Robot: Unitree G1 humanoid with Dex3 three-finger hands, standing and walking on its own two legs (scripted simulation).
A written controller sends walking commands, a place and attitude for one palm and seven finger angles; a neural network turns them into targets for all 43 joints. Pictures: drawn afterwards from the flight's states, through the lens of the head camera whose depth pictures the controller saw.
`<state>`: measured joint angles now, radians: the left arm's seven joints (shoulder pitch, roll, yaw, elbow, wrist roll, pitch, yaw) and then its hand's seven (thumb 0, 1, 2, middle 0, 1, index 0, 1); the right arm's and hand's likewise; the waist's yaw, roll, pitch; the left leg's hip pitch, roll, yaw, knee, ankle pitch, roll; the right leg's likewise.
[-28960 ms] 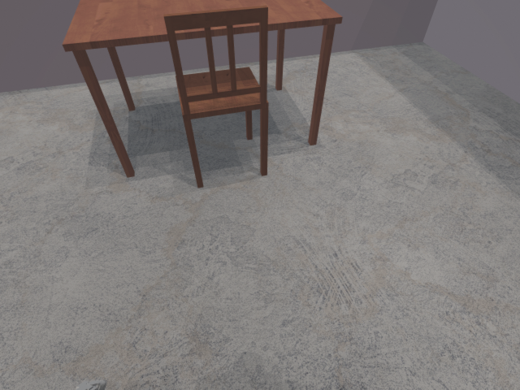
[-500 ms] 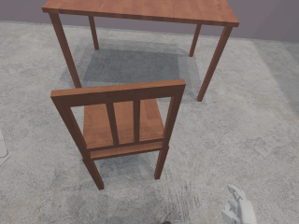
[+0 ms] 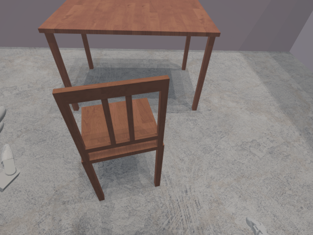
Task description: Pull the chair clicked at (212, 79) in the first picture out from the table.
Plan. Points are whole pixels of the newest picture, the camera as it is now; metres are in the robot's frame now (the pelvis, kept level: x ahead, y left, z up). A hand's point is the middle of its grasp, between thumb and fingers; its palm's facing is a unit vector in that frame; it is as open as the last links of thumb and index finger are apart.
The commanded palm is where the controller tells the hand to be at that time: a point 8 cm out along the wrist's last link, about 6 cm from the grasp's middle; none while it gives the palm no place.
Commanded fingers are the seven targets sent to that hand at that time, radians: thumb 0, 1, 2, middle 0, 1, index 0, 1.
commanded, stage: stop stepping back and stand still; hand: left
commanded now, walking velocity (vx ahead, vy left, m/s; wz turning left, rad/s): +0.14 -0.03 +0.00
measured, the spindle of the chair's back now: (109, 122) +0.54 +0.21 -0.08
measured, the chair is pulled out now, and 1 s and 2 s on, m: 0.60 0.60 0.60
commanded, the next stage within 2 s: let the arm hang, fingers relaxed in 0.40 s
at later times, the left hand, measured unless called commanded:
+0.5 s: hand (7, 182) +0.17 +0.26 +0.17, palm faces +0.46 -0.74 -0.48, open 7.5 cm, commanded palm none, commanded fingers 0.00 0.90 0.90 -0.20 -0.30 -0.20 -0.30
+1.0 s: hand out of the picture -0.04 +0.17 -0.17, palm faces +0.08 -0.98 -0.20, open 7.2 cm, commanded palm none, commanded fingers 0.00 0.90 0.90 -0.20 -0.30 -0.20 -0.30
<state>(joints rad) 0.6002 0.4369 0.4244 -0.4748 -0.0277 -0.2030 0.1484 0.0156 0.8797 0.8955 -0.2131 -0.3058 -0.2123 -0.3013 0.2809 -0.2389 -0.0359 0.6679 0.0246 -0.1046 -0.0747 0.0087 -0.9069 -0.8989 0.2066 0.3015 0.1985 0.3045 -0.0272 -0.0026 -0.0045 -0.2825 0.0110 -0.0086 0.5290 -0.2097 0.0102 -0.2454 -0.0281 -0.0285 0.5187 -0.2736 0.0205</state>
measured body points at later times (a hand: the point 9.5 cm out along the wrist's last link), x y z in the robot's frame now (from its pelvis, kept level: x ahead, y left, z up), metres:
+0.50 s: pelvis -0.02 -0.01 +0.00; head -0.03 -0.01 +0.45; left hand +0.14 +0.30 +0.20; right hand +0.13 -0.24 -0.09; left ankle +0.04 +0.11 -0.73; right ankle +0.03 -0.14 -0.73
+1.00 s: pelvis +0.01 -0.01 +0.00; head +0.05 +0.00 +0.45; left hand -0.04 +0.23 -0.15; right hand -0.02 -0.23 -0.15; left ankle +0.04 +0.12 -0.73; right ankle +0.03 -0.14 -0.73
